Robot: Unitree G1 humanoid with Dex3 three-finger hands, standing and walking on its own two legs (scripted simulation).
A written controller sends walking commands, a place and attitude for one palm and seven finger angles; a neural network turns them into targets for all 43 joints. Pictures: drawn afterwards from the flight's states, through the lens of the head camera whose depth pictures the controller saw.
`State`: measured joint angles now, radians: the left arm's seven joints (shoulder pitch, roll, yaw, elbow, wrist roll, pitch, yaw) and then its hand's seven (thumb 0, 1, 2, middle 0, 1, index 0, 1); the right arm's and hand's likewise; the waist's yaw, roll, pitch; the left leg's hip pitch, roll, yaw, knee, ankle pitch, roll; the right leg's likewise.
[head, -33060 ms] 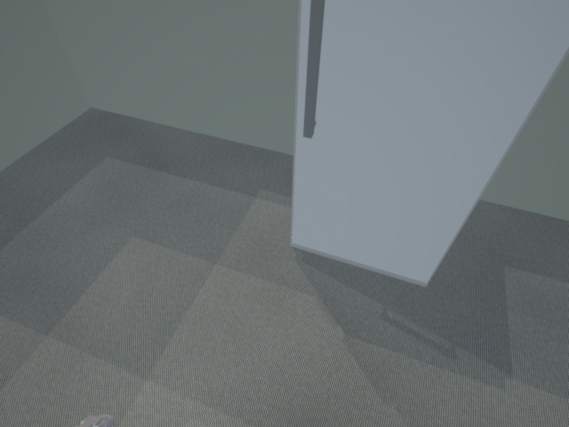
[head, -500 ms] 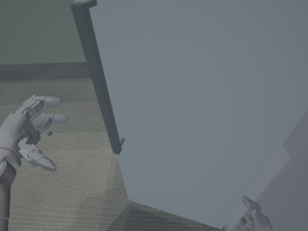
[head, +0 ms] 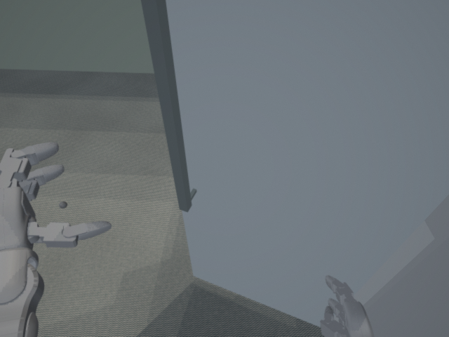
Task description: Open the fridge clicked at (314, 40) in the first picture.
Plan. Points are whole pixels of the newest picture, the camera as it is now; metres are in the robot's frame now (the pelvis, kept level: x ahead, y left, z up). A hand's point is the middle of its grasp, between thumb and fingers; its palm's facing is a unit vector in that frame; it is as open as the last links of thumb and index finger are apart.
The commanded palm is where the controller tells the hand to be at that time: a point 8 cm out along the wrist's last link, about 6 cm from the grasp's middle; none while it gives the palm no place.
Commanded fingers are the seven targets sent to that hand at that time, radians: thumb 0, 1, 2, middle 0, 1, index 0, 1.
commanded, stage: draw the hand back to the body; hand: left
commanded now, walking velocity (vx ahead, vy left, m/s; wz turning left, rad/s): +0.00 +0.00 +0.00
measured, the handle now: (179, 127) +0.45 +0.17 +0.15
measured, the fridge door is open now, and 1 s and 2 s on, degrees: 71 71 71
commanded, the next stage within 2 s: step back with the hand held close in 0.84 s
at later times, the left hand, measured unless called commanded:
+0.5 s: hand (67, 225) +0.20 +0.26 +0.16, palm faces +0.48 -0.79 -0.37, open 8.4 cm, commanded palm +0.15 +0.29 +0.17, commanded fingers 0.00 0.90 0.90 -0.20 -0.30 -0.20 -0.30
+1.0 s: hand (61, 225) +0.19 +0.26 +0.16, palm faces +0.50 -0.80 -0.35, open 7.4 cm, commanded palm +0.15 +0.29 +0.17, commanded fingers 0.00 0.90 0.90 -0.20 -0.30 -0.20 -0.30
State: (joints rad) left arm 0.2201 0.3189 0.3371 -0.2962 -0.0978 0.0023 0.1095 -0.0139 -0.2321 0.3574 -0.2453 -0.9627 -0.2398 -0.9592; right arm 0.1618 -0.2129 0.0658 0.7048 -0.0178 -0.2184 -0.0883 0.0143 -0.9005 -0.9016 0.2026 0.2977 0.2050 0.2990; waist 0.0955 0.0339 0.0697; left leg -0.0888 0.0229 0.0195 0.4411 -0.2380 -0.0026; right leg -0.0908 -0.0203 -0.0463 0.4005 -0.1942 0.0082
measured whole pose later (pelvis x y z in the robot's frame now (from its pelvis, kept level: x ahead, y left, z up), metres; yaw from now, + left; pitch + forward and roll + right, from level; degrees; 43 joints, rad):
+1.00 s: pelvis +0.01 -0.01 +0.00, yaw -1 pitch -8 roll -1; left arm 0.43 0.32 0.33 -0.37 -0.06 -0.09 0.14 0.01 0.89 0.90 -0.21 -0.30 -0.21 -0.30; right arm 0.18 -0.22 0.02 0.72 -0.02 -0.17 -0.09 0.02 -0.90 -0.90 0.20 0.30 0.20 0.30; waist 0.08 0.06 0.07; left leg -0.04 0.03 0.03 0.41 -0.23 -0.01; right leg -0.05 -0.01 -0.04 0.37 -0.19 0.00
